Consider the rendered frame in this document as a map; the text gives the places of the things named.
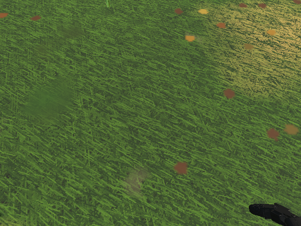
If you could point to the robot right hand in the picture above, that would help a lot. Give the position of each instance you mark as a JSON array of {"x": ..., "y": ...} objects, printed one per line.
[{"x": 276, "y": 212}]

